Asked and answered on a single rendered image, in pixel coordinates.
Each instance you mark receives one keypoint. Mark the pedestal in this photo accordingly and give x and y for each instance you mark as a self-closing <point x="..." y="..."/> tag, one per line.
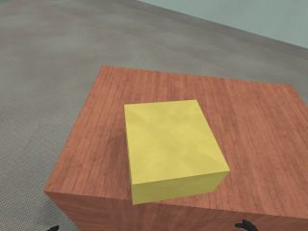
<point x="261" y="130"/>

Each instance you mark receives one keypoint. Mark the robot right hand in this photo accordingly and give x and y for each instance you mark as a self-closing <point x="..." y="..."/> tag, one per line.
<point x="247" y="225"/>

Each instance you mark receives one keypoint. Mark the carton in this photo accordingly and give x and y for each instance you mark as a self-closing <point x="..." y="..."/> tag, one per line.
<point x="172" y="151"/>

